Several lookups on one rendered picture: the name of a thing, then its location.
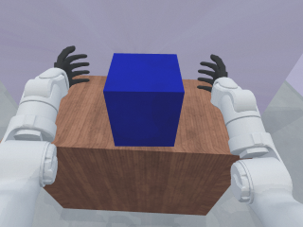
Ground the right robot forearm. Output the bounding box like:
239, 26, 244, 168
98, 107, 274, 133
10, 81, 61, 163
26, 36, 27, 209
210, 77, 294, 194

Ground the left robot forearm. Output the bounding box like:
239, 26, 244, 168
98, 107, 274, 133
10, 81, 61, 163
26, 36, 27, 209
0, 67, 69, 148

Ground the right robot upper arm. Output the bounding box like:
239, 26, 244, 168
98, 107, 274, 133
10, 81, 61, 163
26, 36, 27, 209
230, 157, 303, 227

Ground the left robot hand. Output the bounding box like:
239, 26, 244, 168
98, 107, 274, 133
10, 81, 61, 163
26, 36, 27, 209
54, 45, 90, 88

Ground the pedestal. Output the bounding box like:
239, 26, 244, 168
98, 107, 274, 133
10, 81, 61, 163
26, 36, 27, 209
0, 75, 253, 216

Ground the right robot hand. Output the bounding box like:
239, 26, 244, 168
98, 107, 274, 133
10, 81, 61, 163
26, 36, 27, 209
197, 54, 228, 93

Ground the carton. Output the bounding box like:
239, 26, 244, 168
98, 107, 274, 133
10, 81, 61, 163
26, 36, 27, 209
103, 53, 185, 147

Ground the left robot upper arm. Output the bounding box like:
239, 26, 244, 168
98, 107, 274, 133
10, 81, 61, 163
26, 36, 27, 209
0, 140, 58, 227

